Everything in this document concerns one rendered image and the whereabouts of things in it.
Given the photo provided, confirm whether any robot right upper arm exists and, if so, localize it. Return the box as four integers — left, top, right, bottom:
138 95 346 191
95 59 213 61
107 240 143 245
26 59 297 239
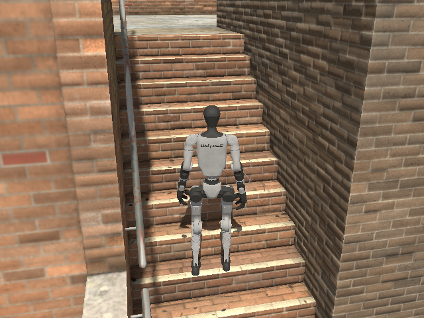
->
226 134 241 172

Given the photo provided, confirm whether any robot left hand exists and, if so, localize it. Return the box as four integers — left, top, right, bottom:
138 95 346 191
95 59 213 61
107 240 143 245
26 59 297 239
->
177 189 189 205

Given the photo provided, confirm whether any left robot foot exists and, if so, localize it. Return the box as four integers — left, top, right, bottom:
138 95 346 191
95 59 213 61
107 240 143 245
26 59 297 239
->
191 259 201 276

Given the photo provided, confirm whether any robot right hand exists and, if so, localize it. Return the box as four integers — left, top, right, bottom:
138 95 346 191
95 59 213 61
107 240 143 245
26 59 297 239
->
231 192 247 210

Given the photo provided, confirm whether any robot left forearm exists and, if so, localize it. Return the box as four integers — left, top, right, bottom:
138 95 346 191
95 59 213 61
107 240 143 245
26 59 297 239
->
178 161 189 191

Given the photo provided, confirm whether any robot right forearm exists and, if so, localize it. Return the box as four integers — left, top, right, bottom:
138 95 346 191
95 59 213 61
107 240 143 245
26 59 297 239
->
234 162 246 194

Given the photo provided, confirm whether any robot right thigh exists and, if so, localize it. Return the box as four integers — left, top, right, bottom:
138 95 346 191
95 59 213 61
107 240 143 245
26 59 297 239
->
221 185 235 231

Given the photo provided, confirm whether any robot left upper arm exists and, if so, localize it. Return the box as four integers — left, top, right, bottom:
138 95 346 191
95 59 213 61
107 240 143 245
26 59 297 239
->
183 134 198 171

